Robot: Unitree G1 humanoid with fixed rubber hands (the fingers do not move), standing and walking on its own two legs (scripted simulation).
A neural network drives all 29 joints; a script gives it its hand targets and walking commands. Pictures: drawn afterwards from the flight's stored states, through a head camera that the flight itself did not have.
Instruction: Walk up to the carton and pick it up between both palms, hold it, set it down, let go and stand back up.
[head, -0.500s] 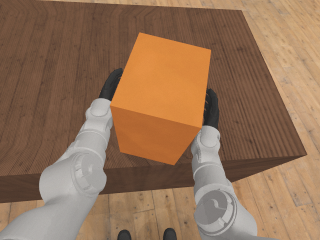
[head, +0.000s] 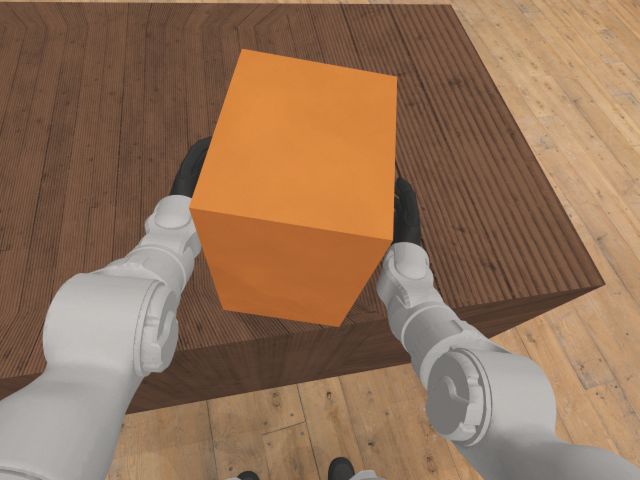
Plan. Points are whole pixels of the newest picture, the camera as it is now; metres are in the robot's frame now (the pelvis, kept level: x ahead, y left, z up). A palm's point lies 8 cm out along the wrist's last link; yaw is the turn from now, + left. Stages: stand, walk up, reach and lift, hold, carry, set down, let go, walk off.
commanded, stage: set down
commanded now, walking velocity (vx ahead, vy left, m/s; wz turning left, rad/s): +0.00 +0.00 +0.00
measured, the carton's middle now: (298, 209) +0.46 -0.01 +0.02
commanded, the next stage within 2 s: none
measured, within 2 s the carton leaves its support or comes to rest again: neither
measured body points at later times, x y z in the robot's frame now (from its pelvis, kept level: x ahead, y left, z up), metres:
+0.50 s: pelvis -0.03 +0.01 -0.01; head +0.08 +0.04 +0.43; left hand +0.50 +0.15 +0.07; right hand +0.43 -0.20 +0.06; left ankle -0.01 +0.10 -0.71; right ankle +0.00 -0.14 -0.71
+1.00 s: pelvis -0.02 -0.01 +0.02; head +0.07 +0.02 +0.46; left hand +0.52 +0.15 +0.15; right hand +0.44 -0.20 +0.15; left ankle -0.01 +0.10 -0.71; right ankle +0.00 -0.14 -0.71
